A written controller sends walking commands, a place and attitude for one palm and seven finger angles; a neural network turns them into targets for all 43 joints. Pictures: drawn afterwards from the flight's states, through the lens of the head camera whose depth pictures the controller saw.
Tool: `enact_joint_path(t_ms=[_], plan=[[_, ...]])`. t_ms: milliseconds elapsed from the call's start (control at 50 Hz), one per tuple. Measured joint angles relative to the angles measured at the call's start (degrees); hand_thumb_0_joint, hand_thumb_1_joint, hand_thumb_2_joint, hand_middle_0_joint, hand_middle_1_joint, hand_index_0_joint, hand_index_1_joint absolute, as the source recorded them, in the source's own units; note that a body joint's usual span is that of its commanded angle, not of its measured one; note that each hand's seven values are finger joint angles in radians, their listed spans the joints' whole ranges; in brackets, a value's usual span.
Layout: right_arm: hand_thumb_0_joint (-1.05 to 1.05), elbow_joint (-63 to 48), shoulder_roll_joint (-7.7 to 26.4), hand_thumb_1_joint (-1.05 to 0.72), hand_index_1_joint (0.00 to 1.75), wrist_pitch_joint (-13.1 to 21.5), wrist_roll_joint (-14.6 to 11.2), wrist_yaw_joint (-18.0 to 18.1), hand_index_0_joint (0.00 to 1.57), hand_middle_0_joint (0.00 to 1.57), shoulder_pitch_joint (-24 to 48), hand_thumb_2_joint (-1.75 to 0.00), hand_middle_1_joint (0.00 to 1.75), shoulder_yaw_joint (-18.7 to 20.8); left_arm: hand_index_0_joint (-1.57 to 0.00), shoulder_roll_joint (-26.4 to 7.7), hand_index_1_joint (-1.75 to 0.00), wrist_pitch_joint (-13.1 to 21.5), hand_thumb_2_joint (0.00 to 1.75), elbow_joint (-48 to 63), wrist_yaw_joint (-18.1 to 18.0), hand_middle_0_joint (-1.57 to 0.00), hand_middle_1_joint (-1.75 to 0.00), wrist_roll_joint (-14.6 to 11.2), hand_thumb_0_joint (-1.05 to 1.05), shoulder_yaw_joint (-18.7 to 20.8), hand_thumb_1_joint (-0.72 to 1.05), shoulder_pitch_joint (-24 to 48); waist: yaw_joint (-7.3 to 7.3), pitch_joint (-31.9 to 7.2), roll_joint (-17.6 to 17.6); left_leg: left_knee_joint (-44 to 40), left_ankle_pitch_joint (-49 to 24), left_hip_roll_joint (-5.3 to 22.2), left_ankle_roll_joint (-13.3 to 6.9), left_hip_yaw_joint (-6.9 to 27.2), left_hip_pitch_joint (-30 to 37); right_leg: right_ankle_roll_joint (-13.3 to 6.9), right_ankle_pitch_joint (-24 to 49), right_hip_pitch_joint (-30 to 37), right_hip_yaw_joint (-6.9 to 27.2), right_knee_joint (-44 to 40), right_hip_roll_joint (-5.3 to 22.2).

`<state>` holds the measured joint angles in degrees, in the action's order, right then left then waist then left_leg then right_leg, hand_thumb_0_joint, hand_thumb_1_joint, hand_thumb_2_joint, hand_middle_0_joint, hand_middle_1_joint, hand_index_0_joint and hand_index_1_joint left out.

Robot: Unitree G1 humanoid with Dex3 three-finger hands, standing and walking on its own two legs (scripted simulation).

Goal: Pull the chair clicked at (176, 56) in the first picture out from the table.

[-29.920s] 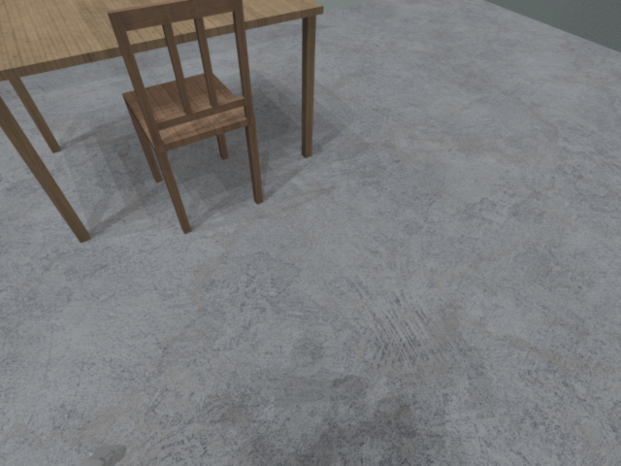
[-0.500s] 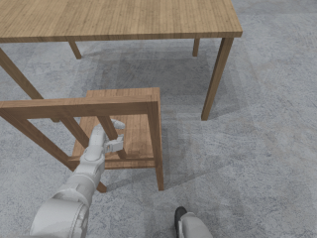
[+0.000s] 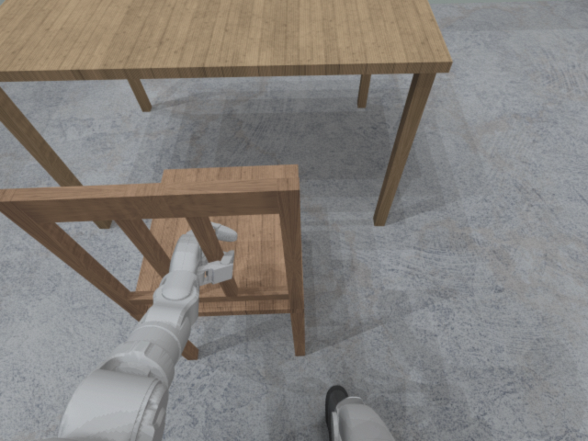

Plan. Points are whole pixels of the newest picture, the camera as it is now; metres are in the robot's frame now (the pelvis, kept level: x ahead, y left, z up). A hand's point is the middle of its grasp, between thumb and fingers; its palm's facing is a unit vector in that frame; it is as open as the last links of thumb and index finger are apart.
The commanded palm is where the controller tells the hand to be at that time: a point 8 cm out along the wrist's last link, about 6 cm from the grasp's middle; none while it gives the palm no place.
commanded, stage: step backward, pulling the chair out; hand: left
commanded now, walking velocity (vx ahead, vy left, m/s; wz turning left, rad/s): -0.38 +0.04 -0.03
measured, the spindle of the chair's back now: (160, 261) +0.40 +0.23 -0.07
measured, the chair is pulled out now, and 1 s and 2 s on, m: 0.32 0.33 0.33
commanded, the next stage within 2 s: stop walking, hand still on the chair in 0.42 s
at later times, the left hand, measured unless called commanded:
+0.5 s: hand (225, 264) +0.38 +0.11 -0.05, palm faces -0.03 -0.98 -0.19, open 5.5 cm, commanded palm +0.38 +0.17 -0.04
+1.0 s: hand (225, 266) +0.37 +0.11 -0.04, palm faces -0.05 -0.98 -0.17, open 5.5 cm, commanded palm +0.36 +0.17 -0.02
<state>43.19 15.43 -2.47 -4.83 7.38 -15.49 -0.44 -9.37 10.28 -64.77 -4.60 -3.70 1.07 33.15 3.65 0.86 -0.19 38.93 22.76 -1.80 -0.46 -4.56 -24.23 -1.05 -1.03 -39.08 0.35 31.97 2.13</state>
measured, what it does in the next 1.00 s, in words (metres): shifts its weight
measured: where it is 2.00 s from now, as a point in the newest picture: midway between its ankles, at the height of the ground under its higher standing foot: outside the picture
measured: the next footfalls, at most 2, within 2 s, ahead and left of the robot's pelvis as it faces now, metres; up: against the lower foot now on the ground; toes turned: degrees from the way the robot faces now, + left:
none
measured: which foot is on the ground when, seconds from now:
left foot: down 0.00-1.00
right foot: down 0.00-1.00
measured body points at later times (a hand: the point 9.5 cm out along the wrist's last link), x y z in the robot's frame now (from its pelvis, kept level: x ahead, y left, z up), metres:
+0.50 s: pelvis +0.00 +0.00 +0.00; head +0.07 -0.03 +0.44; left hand +0.37 +0.16 -0.03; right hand +0.06 -0.27 -0.14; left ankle -0.03 +0.11 -0.71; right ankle +0.15 -0.10 -0.71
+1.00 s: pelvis +0.06 +0.00 +0.01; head +0.10 -0.01 +0.46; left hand +0.37 +0.16 -0.03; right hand +0.17 -0.25 -0.11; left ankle -0.03 +0.11 -0.71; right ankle +0.15 -0.10 -0.71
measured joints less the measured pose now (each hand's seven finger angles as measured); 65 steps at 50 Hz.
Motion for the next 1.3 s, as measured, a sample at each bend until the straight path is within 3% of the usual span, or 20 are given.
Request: enact_joint_path(t_ms=[560, 680, 940, 1080, 1300], plan=[[0.00, -0.4, -0.1, -0.91, 0.30, 0.3, 0.2, 0.2, 0.20, 0.20, 0.5, -0.89, 0.30, 0.2, -0.50, -0.2, -1.45, -0.3, 0.81, 0.9, 0.2, -0.32, -1.28, 0.0, 0.05, 0.4, 0.63, -0.4, -0.23, 0.4, -0.2, -0.2, 0.0, 0.0, 0.1, -0.3, 0.4, -0.1, -0.3, -0.1, 0.2, 0.7, 0.0], [0.00, -4.3, -0.3, -0.91, 0.30, -0.7, 0.4, 0.3, 0.20, 0.20, -0.6, -0.89, 0.30, 0.0, -0.50, -0.6, -1.45, -2.4, 0.80, 8.0, -0.3, -0.32, -1.28, -0.3, 0.05, 0.5, 0.64, -5.8, 0.21, 1.7, -0.2, -2.1, 0.1, 0.5, 0.2, -0.8, 3.9, -0.2, -0.7, 2.7, 0.6, -0.3, -0.8], [0.01, -5.2, -1.3, -0.91, 0.30, -0.3, 1.4, 0.3, 0.20, 0.20, -0.2, -0.89, 0.30, -0.3, -0.50, 2.2, -1.45, -4.5, 0.79, 14.8, -0.1, -0.29, -1.30, 1.1, 0.07, -3.2, 0.65, -14.9, -1.73, 0.6, 1.5, -6.6, 2.0, 2.0, 0.5, 0.9, 12.9, -0.2, -5.3, 10.1, -1.3, -0.4, -2.0], [0.00, -5.7, -1.8, -0.91, 0.30, 0.0, 1.8, -0.2, 0.20, 0.20, 3.1, -0.89, 0.30, -0.3, -0.50, 3.0, -1.45, -5.9, 0.80, 18.0, -0.1, -0.28, -1.32, 1.4, 0.07, -5.4, 0.65, -17.7, -2.39, 0.9, 1.9, -8.3, 2.5, 2.2, 0.5, 1.6, 16.4, 0.0, -7.1, 13.1, -2.1, -0.3, -1.9], [0.00, -7.0, -2.8, -0.91, 0.30, -0.4, 2.6, -1.1, 0.20, 0.20, 4.9, -0.89, 0.30, -0.9, -0.49, 3.0, -1.45, -7.6, 0.78, 22.0, -0.7, -0.26, -1.33, 1.5, 0.07, -6.7, 0.66, -20.5, -2.25, 1.9, 1.5, -10.7, 2.2, 2.5, 0.3, 1.6, 19.8, 0.2, -7.2, 16.1, -2.2, -2.0, -2.3]])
